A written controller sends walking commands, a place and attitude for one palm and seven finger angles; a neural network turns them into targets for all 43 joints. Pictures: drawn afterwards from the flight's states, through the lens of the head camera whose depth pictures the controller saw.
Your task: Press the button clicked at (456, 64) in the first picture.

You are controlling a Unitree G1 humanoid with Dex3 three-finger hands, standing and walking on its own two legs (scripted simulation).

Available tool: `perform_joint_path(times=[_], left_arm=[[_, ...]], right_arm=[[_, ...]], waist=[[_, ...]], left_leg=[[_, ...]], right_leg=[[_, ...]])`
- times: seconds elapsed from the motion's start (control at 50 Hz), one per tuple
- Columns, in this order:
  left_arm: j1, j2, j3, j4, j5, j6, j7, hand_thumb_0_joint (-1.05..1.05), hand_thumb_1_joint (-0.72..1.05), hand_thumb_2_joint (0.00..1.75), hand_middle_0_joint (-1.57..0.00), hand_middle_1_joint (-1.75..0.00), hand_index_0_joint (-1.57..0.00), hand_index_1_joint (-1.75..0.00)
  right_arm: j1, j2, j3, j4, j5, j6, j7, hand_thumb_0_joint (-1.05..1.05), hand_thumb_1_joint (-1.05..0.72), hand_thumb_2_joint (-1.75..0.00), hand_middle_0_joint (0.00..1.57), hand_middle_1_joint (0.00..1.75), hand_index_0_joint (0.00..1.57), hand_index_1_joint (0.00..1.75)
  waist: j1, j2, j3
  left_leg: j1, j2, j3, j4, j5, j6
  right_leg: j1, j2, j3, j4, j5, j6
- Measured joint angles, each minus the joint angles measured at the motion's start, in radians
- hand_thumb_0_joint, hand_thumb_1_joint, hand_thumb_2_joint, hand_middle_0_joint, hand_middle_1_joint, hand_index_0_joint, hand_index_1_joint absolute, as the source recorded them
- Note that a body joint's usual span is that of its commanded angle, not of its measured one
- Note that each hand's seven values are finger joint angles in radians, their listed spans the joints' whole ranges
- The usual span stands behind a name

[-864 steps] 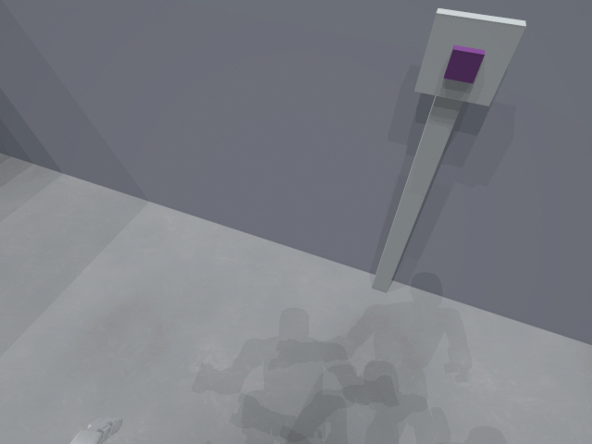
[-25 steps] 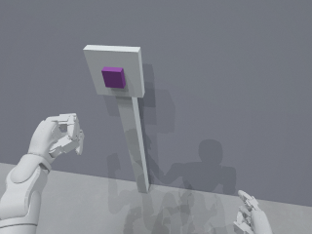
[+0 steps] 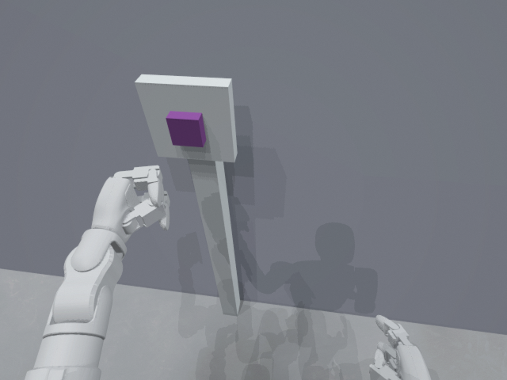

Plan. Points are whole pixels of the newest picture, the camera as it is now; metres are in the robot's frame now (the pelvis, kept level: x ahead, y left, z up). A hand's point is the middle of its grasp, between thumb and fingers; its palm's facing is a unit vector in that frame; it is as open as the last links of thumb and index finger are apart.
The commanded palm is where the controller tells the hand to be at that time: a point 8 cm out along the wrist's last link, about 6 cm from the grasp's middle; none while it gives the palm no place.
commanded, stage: aim a knuckle at the button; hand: left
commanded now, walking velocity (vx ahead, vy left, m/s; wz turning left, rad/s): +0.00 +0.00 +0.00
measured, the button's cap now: (187, 128) +0.49 +0.16 +0.16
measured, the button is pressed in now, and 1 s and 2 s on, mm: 0 0 0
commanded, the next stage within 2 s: press the button with the knuckle in 1.60 s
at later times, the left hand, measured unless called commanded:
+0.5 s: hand (195, 182) +0.39 +0.13 +0.13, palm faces -0.05 -1.00 -0.02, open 3.1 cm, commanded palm +0.36 +0.18 +0.14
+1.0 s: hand (187, 178) +0.38 +0.13 +0.15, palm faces -0.04 -1.00 -0.02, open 3.1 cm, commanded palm +0.35 +0.19 +0.13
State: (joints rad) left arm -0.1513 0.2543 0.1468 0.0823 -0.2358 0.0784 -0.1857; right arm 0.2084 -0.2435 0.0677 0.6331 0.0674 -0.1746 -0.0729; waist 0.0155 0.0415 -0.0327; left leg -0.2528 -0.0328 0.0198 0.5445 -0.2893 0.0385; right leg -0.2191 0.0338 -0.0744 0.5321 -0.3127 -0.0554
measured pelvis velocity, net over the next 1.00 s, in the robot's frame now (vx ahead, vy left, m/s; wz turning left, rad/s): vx -0.01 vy -0.01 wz -0.01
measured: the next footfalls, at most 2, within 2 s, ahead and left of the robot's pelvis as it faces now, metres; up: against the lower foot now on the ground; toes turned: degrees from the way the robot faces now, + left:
none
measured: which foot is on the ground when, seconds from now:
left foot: down 0.00-1.00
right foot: down 0.00-1.00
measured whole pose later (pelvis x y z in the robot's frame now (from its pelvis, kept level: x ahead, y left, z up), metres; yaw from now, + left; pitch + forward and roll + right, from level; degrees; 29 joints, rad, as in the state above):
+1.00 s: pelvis -0.01 -0.01 +0.00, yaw -1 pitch +1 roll +0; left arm -0.48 0.25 0.13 0.50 -0.20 -0.02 -0.12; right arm 0.21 -0.24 0.07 0.64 0.07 -0.06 -0.06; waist -0.01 0.02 -0.04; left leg -0.28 -0.02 0.02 0.53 -0.26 0.03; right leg -0.25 0.05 -0.07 0.52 -0.28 -0.07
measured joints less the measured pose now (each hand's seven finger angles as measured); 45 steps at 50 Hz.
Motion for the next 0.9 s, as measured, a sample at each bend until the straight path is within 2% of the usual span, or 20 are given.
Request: perform_joint_path(times=[0.1, 0.28, 0.44, 0.58, 0.64, 0.72, 0.76, 0.84, 0.9], left_arm=[[-0.104, -0.001, -0.017, 0.129, 0.014, 0.033, 0.021, 0.01, 0.90, 0.90, -1.30, -1.50, -1.30, -1.50], [-0.229, -0.022, -0.026, 0.261, 0.032, -0.050, 0.062, 0.02, 0.90, 0.90, -1.30, -1.50, -1.30, -1.50], [-0.278, -0.029, -0.019, 0.378, 0.054, -0.048, 0.091, 0.01, 0.90, 0.90, -1.30, -1.50, -1.30, -1.50], [-0.193, -0.037, -0.002, 0.276, 0.054, -0.133, 0.095, 0.02, 0.90, 0.90, -1.30, -1.50, -1.30, -1.50], [-0.182, -0.025, 0.006, 0.278, 0.044, -0.119, 0.076, 0.02, 0.90, 0.90, -1.30, -1.50, -1.30, -1.50], [-0.187, -0.008, 0.004, 0.321, 0.037, -0.056, 0.060, 0.01, 0.90, 0.90, -1.30, -1.50, -1.30, -1.50], [-0.181, -0.010, -0.007, 0.316, 0.036, -0.043, 0.061, 0.01, 0.90, 0.90, -1.30, -1.50, -1.30, -1.50], [-0.174, -0.029, -0.028, 0.277, 0.032, -0.085, 0.064, 0.02, 0.90, 0.90, -1.30, -1.50, -1.30, -1.50], [-0.214, -0.032, -0.036, 0.285, 0.032, -0.124, 0.068, 0.02, 0.90, 0.90, -1.30, -1.50, -1.30, -1.50]], right_arm=[[-0.005, 0.005, 0.010, 0.001, -0.001, 0.036, -0.001, 0.01, -0.91, -0.90, 0.20, 0.30, 0.20, 0.30], [0.037, -0.002, -0.004, 0.021, -0.007, 0.065, 0.012, 0.01, -0.91, -0.89, 0.20, 0.30, 0.20, 0.30], [0.071, -0.013, -0.023, 0.018, -0.006, 0.106, 0.022, 0.01, -0.91, -0.90, 0.20, 0.30, 0.20, 0.30], [0.094, -0.010, -0.036, 0.016, -0.011, 0.103, 0.035, 0.01, -0.91, -0.90, 0.20, 0.30, 0.20, 0.30], [0.090, -0.008, -0.032, 0.016, -0.003, 0.112, 0.036, 0.01, -0.91, -0.90, 0.20, 0.30, 0.20, 0.30], [0.066, -0.011, -0.025, 0.001, 0.008, 0.127, 0.028, 0.01, -0.91, -0.90, 0.20, 0.30, 0.20, 0.30], [0.052, -0.014, -0.026, -0.010, 0.007, 0.124, 0.023, 0.01, -0.91, -0.90, 0.20, 0.30, 0.20, 0.30], [0.024, -0.016, -0.025, -0.014, 0.000, 0.105, 0.013, 0.01, -0.91, -0.90, 0.20, 0.30, 0.20, 0.30], [0.007, -0.011, -0.017, -0.003, -0.003, 0.097, 0.009, 0.01, -0.91, -0.90, 0.20, 0.30, 0.20, 0.30]], waist=[[-0.014, -0.002, 0.008], [-0.031, -0.013, 0.000], [-0.048, -0.015, -0.004], [-0.038, -0.012, -0.015], [-0.032, -0.010, -0.027], [-0.029, -0.009, -0.021], [-0.026, -0.006, -0.010], [-0.018, -0.006, 0.010], [-0.016, -0.013, 0.012]], left_leg=[[-0.014, -0.003, 0.001, -0.006, 0.010, 0.004], [-0.023, -0.001, 0.016, -0.010, 0.008, 0.006], [-0.033, 0.005, 0.027, -0.014, 0.006, 0.006], [-0.003, 0.012, 0.041, -0.032, 0.005, 0.002], [0.006, 0.014, 0.036, -0.035, 0.005, 0.000], [0.002, 0.014, 0.022, -0.030, 0.011, -0.002], [-0.004, 0.014, 0.018, -0.027, 0.015, -0.003], [-0.010, 0.012, 0.012, -0.023, 0.022, -0.003], [-0.013, 0.011, 0.008, -0.018, 0.024, -0.004]], right_leg=[[-0.015, -0.003, 0.001, -0.004, 0.009, 0.003], [-0.030, -0.001, 0.016, -0.004, 0.010, 0.005], [-0.045, 0.004, 0.028, -0.006, 0.013, 0.004], [-0.023, 0.012, 0.043, -0.019, 0.015, 0.001], [-0.010, 0.015, 0.038, -0.028, 0.017, -0.001], [-0.005, 0.015, 0.024, -0.033, 0.023, -0.004], [-0.009, 0.015, 0.019, -0.032, 0.026, -0.005], [-0.014, 0.012, 0.013, -0.026, 0.030, -0.006], [-0.017, 0.011, 0.008, -0.019, 0.029, -0.007]])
